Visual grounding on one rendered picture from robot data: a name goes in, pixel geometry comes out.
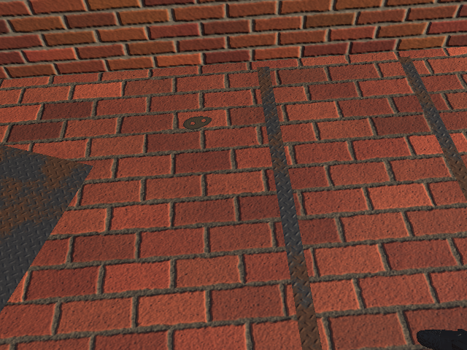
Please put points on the robot right hand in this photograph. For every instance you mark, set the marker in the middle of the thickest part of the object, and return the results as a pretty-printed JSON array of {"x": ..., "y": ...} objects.
[{"x": 443, "y": 339}]

